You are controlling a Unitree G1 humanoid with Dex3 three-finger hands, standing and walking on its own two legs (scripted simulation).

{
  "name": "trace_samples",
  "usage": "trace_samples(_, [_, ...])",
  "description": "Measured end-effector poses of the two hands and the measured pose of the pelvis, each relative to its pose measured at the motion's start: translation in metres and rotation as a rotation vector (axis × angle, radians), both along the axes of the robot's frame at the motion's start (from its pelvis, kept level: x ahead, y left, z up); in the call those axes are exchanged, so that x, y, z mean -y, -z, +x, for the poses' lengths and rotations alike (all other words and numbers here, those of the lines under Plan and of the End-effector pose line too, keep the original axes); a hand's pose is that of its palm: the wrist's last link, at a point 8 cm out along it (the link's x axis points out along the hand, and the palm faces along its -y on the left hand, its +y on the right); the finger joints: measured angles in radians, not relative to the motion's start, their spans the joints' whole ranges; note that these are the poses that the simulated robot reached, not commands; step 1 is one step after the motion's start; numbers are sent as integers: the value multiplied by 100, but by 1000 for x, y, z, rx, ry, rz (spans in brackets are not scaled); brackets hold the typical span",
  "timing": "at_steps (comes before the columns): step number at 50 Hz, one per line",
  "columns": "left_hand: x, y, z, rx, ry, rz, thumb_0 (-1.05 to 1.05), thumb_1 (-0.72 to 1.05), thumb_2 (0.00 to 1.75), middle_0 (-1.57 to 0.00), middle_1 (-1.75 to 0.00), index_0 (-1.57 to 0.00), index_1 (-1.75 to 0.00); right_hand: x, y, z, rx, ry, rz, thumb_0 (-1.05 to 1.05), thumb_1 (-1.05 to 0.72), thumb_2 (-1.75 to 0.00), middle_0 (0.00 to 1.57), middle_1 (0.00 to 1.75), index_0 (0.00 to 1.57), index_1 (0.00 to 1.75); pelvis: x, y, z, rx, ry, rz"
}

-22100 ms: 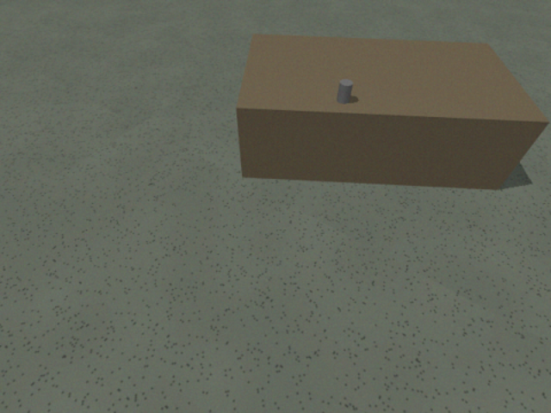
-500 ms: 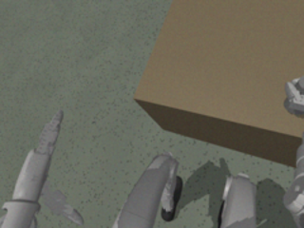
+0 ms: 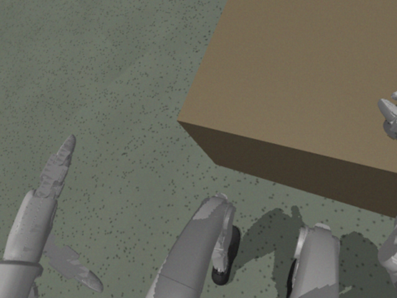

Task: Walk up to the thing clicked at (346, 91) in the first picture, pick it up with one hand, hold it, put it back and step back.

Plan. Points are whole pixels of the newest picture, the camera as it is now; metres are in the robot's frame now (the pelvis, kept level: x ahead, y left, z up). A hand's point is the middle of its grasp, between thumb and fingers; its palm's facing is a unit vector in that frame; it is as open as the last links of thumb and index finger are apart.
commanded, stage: open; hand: right
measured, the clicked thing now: out of the picture +0.51 -0.23 -0.07
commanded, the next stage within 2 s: withdraw in 0.24 s
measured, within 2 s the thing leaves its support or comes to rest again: neither
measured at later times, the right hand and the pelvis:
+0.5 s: hand out of the picture +0.51 -0.23 -0.05, palm faces +0.23 +0.97 +0.01, open 16.0 cm; pelvis +0.01 +0.00 +0.00, yaw +0 degrees
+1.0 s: hand out of the picture +0.48 -0.29 +0.07, palm faces +0.27 +0.95 -0.17, open 17.2 cm; pelvis +0.02 +0.00 +0.10, yaw -2 degrees
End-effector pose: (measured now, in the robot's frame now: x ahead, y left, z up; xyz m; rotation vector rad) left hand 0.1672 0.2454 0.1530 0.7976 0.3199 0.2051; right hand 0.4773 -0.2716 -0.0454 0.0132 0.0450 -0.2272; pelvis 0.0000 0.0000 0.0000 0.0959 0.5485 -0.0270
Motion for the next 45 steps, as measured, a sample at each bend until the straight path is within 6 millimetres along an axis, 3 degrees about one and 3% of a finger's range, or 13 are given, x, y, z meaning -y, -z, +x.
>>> trace_samples(9, [-2, -3, 2, -2, -5, 20, -1, -54, 6, -8, -5, -7, -6, 0, 10, -2, -36, -5, 11, 0, 20, -43, 84, 63, 88, 65, 0, 0, 2, -6, 0, 2])
trace_samples(15, [-2, -1, 6, -12, -8, 21, -1, -55, 7, -8, -5, -7, -6, -1, 13, -3, -32, -1, 13, 0, 32, -28, 64, 45, 65, 46, 1, -1, 5, -6, -4, 3])
trace_samples(25, [-3, -1, 7, -20, -12, 11, -1, -54, 6, -8, -5, -6, -6, 2, 3, 1, -15, 3, 4, -1, 44, -14, 26, 20, 26, 20, 2, -4, 8, -6, -3, 5])
trace_samples(31, [-12, 5, 4, -41, -63, -38, -1, -54, 6, -7, -5, -6, -6, 17, -34, 3, 42, 27, -23, -1, 50, -8, 14, 11, 13, 11, 2, -14, 11, 8, -6, -1])
trace_samples(40, [-12, 10, 0, -77, -103, -190, -1, -53, 6, -7, -5, -6, -6, 48, -105, -10, 11, 48, -29, -1, 52, -5, 8, 6, 7, 6, 3, -49, 17, 59, 14, -5])
trace_samples(45, [-7, -2, 12, -57, -86, -235, -1, -54, 6, -7, -5, -6, -6, 54, -122, -17, -90, 22, -70, -1, 49, -5, 7, 6, 6, 6, 3, -68, 17, 96, 14, -15])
